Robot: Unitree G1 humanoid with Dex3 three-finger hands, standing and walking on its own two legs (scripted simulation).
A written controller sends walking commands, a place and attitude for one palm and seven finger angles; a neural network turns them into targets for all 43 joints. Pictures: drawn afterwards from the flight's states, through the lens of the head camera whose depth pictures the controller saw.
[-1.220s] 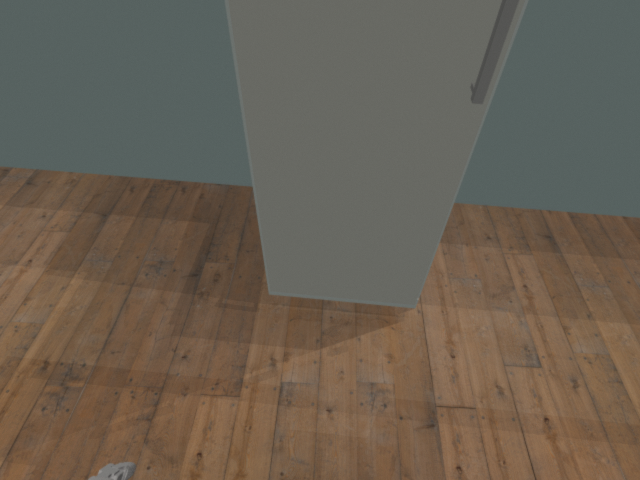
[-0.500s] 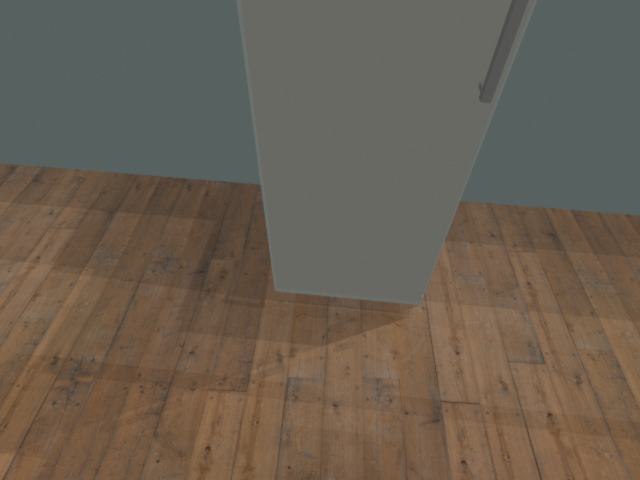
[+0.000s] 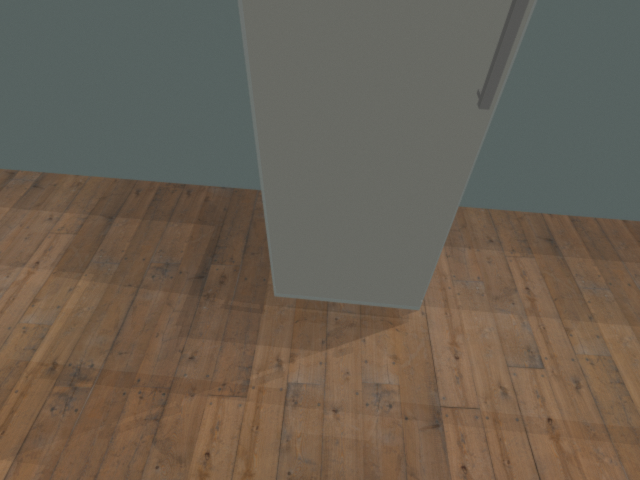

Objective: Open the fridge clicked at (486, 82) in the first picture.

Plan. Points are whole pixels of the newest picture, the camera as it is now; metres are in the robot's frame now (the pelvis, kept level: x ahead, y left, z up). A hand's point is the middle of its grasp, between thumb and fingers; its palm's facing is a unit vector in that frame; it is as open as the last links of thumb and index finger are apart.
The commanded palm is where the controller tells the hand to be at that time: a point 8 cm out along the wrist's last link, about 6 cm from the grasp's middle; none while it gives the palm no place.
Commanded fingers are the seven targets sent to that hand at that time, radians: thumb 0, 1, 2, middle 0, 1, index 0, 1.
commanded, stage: look at it before walking up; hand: right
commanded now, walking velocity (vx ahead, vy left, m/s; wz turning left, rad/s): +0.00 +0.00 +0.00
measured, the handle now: (503, 36) +0.79 -0.27 +0.22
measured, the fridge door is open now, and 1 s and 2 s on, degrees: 0 0 0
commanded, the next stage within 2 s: take the last steps up to it in 0.22 s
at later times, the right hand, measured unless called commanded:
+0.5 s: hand out of the picture +0.05 -0.22 -0.17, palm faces +0.02 +0.96 -0.28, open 7.3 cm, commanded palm none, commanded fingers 0.00 -0.90 -0.90 0.20 0.30 0.20 0.30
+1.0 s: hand out of the picture +0.18 -0.26 -0.18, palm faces +0.07 +0.98 -0.17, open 7.2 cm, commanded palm none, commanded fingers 0.00 -0.90 -0.90 0.20 0.30 0.20 0.30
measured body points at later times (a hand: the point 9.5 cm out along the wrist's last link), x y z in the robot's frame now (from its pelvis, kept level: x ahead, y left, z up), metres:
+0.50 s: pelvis +0.01 +0.00 +0.00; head +0.00 +0.00 +0.45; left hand +0.06 +0.28 -0.15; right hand +0.05 -0.27 -0.15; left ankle +0.00 +0.12 -0.75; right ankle +0.00 -0.12 -0.74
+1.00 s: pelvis +0.15 -0.07 -0.01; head +0.16 -0.08 +0.44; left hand +0.04 +0.11 -0.15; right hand +0.17 -0.31 -0.17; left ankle +0.25 +0.05 -0.69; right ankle +0.05 -0.13 -0.75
